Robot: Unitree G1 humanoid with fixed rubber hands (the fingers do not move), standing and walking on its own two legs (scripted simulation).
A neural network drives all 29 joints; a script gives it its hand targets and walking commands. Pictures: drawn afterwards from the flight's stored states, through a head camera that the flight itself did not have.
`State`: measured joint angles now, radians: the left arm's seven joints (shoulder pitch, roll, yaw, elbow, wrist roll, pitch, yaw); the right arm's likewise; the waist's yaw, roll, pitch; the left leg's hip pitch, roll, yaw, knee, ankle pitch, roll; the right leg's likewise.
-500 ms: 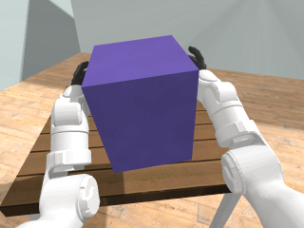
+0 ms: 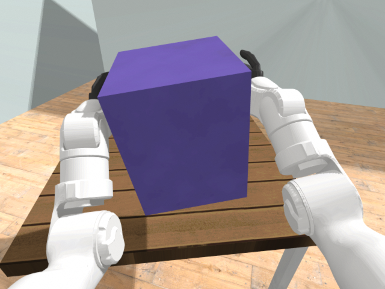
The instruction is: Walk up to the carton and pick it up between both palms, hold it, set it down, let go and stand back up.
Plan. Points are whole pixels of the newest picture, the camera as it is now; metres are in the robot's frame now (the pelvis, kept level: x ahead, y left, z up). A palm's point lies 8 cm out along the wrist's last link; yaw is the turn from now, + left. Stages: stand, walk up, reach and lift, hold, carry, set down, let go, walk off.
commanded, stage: hold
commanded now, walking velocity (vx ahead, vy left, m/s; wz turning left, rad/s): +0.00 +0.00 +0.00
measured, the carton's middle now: (182, 123) +0.36 +0.00 +0.26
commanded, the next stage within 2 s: none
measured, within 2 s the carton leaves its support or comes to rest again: neither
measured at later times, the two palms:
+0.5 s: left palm (95, 98) +0.37 +0.15 +0.31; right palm (254, 74) +0.37 -0.14 +0.35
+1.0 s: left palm (98, 101) +0.37 +0.15 +0.30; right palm (254, 80) +0.37 -0.14 +0.34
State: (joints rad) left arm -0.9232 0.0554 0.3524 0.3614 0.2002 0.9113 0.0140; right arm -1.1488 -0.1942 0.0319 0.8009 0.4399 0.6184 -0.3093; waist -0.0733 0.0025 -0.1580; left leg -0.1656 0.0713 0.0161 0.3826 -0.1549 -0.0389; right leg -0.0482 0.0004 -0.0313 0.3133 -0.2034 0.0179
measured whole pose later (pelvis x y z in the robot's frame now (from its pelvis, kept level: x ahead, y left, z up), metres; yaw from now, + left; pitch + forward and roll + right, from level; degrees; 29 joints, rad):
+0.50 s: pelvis +0.00 +0.00 +0.00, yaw +0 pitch -3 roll -1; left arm -1.04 0.11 0.35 0.53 0.19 0.91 0.00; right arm -1.27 -0.22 0.03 0.96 0.45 0.64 -0.31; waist -0.07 -0.01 -0.21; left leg -0.19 0.08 0.00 0.38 -0.15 -0.05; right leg -0.07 0.01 -0.04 0.31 -0.19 0.01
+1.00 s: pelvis +0.00 +0.00 +0.00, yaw +0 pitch -2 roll -1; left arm -1.01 0.10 0.34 0.47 0.19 0.92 0.01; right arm -1.23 -0.22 0.06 0.89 0.47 0.65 -0.32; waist -0.07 0.00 -0.20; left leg -0.20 0.08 0.00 0.39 -0.15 -0.05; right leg -0.07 0.01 -0.04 0.30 -0.19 0.01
